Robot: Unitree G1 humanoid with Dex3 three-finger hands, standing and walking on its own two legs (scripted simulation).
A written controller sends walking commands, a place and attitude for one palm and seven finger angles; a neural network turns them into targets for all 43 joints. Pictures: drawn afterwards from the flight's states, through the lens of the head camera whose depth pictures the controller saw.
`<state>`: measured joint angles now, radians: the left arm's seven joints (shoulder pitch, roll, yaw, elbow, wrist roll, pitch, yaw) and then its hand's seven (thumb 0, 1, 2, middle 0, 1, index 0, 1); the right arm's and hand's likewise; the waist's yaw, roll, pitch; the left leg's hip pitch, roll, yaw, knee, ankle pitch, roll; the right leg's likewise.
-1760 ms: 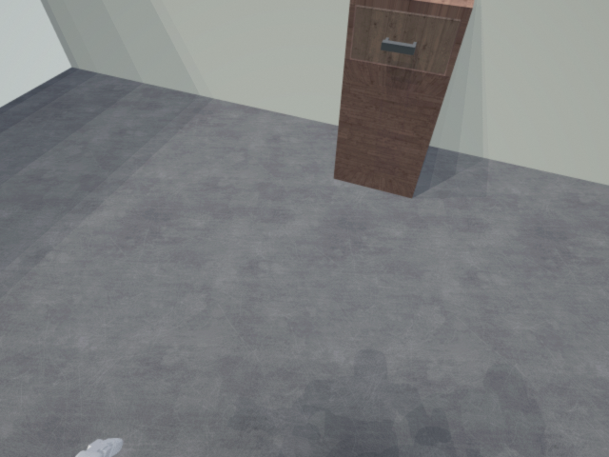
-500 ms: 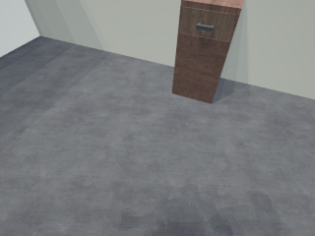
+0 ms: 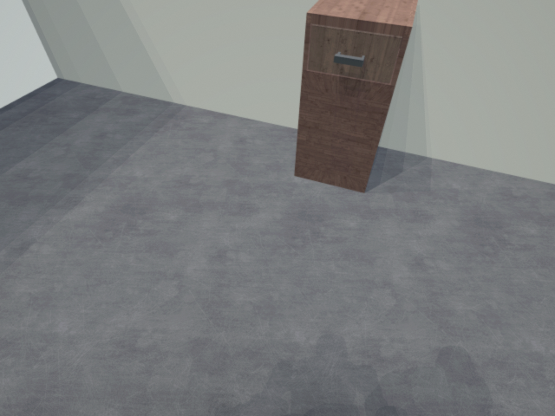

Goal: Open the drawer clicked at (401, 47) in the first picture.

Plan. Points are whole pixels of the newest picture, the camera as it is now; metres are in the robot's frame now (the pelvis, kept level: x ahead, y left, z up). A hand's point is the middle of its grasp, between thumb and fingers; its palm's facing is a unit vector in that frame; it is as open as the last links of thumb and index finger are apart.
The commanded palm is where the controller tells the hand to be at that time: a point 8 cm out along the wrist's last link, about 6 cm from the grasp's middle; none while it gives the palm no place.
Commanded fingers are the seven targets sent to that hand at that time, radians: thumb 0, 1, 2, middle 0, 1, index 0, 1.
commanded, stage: walk to a spot facing it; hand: left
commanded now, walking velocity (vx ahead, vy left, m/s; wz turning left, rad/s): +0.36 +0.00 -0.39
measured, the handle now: (349, 58) +1.42 -0.18 -0.06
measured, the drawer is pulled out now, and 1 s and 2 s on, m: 0.00 0.00 0.00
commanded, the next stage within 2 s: turn to face it in 1.24 s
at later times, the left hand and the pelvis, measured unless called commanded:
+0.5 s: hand (220, 334) +0.31 +0.14 -0.19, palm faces -0.17 -0.96 -0.22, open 7.4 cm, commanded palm none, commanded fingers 0.00 0.90 0.90 -0.20 -0.30 -0.20 -0.30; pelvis +0.17 -0.04 -0.03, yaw -10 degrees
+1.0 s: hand (219, 299) +0.39 +0.16 -0.19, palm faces -0.18 -0.98 -0.12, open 7.4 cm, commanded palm none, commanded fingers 0.00 0.90 0.90 -0.20 -0.30 -0.20 -0.30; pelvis +0.37 -0.02 +0.00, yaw -14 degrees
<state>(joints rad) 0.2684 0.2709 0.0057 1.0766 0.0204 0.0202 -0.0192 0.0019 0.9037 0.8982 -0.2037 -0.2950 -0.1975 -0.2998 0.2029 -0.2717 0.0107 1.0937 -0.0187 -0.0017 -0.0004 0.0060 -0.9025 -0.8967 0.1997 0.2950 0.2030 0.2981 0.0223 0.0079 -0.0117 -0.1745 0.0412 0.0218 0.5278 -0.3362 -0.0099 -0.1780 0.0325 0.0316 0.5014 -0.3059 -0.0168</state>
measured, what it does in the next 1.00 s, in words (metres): walks ahead: right foot, then left foot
